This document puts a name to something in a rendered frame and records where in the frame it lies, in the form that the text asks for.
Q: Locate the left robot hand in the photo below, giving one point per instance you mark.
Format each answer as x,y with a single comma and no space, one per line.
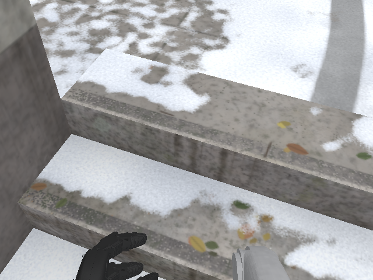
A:
95,263

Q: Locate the robot right thigh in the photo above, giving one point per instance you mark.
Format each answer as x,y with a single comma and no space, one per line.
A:
257,263

